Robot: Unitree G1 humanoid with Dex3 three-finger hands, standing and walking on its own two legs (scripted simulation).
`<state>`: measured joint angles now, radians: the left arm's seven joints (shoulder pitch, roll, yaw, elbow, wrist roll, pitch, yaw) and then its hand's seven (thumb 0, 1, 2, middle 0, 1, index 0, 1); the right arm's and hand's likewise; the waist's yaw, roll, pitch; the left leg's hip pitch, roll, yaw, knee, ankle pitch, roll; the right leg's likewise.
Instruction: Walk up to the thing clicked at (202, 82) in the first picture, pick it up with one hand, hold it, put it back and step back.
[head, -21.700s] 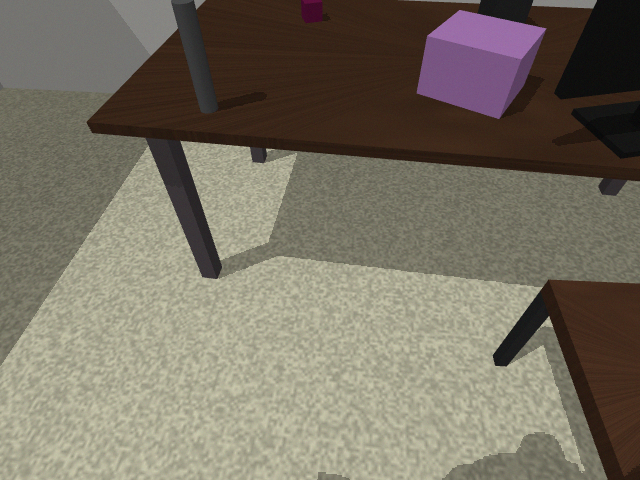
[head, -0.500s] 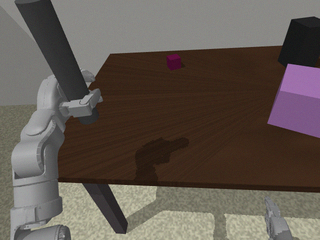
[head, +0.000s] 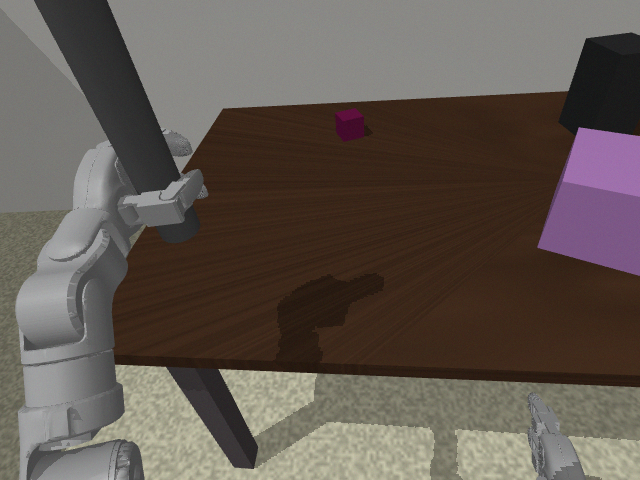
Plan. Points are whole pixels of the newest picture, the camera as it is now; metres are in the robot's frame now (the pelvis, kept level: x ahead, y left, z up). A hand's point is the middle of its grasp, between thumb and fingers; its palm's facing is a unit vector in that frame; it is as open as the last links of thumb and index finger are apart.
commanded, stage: hold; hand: left
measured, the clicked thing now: (135, 134) +0.34 +0.17 +0.32
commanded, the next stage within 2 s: crouch in 1.84 s
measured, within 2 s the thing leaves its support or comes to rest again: neither
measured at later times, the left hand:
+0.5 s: hand (170, 187) +0.33 +0.16 +0.27, palm faces +0.05 -1.00 -0.01, open 6.1 cm
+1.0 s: hand (167, 185) +0.33 +0.16 +0.27, palm faces +0.06 -1.00 -0.01, open 6.1 cm
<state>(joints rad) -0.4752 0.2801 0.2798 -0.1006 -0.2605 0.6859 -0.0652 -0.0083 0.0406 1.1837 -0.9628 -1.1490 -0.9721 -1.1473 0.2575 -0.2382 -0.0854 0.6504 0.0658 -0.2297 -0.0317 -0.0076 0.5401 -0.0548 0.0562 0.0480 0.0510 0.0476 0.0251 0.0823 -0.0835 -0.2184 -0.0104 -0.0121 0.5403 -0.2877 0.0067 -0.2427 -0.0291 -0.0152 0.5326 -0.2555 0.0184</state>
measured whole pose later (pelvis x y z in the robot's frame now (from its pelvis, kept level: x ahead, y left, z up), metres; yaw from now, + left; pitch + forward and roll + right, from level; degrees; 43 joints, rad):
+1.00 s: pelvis +0.00 +0.00 +0.00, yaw +0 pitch -2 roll +0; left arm -0.46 0.28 0.28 -0.15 -0.26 0.71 -0.05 -0.01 0.04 1.18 -0.96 -1.15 -0.97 -1.15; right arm 0.25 -0.24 -0.10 0.66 0.06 -0.23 -0.04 -0.01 0.55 -0.05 0.06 0.05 0.05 0.05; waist 0.03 0.08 -0.09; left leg -0.22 -0.01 -0.01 0.55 -0.30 0.01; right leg -0.24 -0.03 -0.01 0.54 -0.26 0.02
